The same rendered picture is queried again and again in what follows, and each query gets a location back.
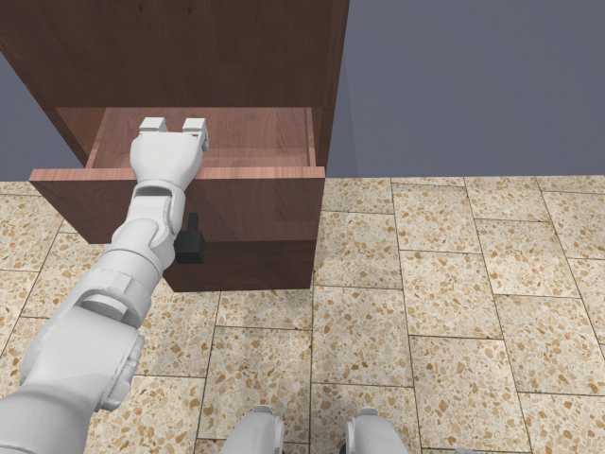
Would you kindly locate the right robot shin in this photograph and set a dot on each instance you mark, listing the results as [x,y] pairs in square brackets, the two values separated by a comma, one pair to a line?
[367,411]

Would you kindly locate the drawer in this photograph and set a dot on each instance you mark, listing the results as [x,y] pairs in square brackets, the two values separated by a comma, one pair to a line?
[257,181]

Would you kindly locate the cabinet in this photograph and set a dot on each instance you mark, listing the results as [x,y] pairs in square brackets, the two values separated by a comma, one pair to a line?
[79,57]

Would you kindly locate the robot right thigh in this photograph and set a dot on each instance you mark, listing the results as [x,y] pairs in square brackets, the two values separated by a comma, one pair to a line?
[372,434]

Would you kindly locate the robot left forearm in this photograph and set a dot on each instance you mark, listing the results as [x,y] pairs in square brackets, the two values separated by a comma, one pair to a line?
[122,281]

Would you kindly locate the handle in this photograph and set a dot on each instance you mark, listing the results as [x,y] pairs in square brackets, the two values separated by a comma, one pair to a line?
[189,245]

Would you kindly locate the left robot hand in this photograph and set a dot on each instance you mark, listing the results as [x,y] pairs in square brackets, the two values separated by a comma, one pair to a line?
[173,157]

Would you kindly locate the left robot upper arm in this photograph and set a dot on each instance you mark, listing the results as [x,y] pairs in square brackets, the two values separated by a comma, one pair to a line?
[87,364]

